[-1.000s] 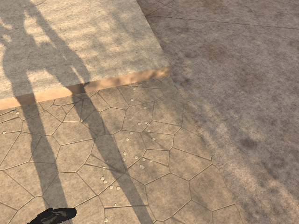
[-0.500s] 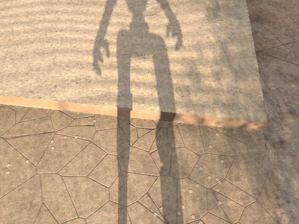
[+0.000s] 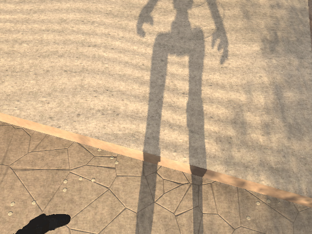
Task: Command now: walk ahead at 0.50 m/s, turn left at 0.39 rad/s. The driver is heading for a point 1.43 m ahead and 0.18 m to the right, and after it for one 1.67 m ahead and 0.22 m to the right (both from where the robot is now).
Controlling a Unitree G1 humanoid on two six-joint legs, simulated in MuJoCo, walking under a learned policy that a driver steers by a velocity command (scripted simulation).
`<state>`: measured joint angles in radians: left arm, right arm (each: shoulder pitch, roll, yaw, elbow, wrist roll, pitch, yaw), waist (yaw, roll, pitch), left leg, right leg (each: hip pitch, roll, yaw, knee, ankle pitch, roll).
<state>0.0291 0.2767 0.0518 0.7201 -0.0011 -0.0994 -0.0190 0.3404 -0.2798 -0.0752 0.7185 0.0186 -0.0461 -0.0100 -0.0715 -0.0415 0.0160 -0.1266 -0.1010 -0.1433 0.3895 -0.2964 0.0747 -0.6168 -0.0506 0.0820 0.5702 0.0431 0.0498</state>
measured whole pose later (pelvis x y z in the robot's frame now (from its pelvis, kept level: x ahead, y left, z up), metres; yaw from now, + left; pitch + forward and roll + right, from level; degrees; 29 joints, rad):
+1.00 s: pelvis +0.52 +0.00 +0.00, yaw -8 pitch +0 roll +1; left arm 0.12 0.24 0.04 0.82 0.04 0.01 -0.06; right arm 0.41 -0.23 -0.03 0.90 -0.03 -0.08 -0.01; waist -0.04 -0.02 0.04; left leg 0.08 -0.02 0.25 0.24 -0.32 0.03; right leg -0.66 -0.08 -0.06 0.92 -0.13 -0.05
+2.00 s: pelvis +1.11 -0.17 +0.07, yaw -6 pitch +4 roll -1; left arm 0.01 0.20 -0.03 0.67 0.06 -0.04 -0.04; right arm 0.49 -0.19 -0.01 0.92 -0.04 -0.14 0.09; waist -0.09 0.00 -0.06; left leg -0.05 -0.14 -0.20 0.41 -0.40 0.13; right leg -0.63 -0.04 0.03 0.60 -0.02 0.06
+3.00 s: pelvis +1.59 -0.15 +0.07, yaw +7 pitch +1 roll +3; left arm 0.09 0.24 0.04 0.84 0.01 -0.04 -0.01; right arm 0.26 -0.25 -0.07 0.87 0.01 -0.06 -0.02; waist -0.04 -0.05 0.01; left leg -0.14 0.00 0.12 0.44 -0.33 -0.01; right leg -0.46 -0.05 0.01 0.53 0.00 -0.02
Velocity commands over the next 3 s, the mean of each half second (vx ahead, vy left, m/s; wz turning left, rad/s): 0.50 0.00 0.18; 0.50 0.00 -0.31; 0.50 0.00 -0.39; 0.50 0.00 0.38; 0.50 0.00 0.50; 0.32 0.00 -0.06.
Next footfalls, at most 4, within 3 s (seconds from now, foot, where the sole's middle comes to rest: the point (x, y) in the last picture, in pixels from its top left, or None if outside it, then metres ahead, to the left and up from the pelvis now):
0.10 right None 0.23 -0.14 -0.78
0.58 left None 0.45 0.09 -0.78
0.98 right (168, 189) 0.66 -0.11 -0.78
1.54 left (159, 116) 1.02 -0.09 -0.70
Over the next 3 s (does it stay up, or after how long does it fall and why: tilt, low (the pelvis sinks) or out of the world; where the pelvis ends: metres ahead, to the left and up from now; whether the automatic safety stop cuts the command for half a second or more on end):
stays up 1.59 -0.15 0.07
